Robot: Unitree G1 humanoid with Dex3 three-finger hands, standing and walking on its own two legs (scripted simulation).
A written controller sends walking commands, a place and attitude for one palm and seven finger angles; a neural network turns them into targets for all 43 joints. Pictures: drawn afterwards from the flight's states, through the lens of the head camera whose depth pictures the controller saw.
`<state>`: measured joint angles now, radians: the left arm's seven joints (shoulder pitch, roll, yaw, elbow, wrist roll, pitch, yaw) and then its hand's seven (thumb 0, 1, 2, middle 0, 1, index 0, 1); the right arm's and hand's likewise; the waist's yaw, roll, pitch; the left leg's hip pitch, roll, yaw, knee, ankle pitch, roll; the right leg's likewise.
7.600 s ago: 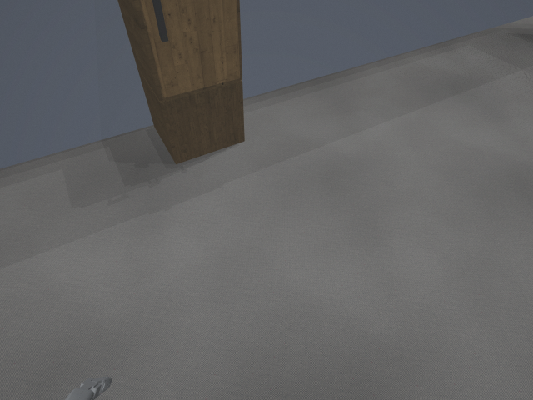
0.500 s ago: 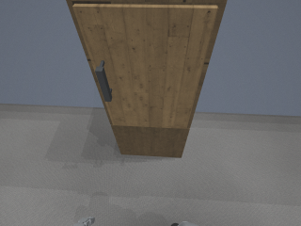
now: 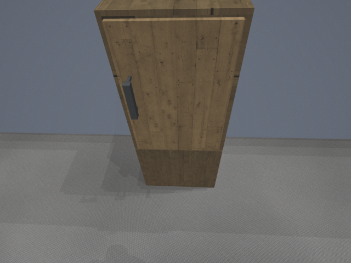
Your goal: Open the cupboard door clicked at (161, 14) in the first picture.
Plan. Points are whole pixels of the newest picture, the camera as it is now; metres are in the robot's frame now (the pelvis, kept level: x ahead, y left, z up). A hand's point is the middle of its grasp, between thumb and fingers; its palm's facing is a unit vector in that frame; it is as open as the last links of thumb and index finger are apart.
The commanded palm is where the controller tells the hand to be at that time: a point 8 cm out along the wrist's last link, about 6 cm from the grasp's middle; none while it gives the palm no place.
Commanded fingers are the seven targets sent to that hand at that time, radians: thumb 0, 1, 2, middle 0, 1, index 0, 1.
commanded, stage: come to a stop and stand still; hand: left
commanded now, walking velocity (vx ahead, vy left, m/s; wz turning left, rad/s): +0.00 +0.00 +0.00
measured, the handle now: (132, 97) +0.63 +0.19 -0.01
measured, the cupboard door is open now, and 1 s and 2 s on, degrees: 0 0 0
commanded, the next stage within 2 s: look again from close up in 0.34 s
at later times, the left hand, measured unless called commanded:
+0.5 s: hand out of the picture -0.02 +0.15 -0.18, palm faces +0.00 -0.98 -0.18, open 7.4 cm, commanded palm none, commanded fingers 0.00 0.90 0.90 -0.20 -0.30 -0.20 -0.30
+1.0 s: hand out of the picture +0.03 +0.19 -0.18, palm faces +0.00 -0.98 -0.20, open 7.4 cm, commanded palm none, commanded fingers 0.00 0.90 0.90 -0.20 -0.30 -0.20 -0.30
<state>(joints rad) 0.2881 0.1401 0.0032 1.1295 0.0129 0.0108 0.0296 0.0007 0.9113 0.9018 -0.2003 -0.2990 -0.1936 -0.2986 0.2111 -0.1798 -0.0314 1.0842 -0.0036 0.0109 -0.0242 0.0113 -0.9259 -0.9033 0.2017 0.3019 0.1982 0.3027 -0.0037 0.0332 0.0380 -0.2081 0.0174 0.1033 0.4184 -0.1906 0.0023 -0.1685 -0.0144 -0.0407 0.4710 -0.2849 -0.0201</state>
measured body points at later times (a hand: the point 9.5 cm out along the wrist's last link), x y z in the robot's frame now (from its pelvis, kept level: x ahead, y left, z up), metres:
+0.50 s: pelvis -0.01 -0.01 +0.00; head +0.01 -0.02 +0.45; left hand -0.02 +0.20 -0.16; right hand -0.06 -0.21 -0.17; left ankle +0.02 +0.12 -0.74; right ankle -0.02 -0.10 -0.74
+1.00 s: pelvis +0.01 +0.02 +0.00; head +0.02 +0.02 +0.45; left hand +0.03 +0.24 -0.16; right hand +0.03 -0.21 -0.16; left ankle +0.02 +0.12 -0.74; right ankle -0.02 -0.10 -0.74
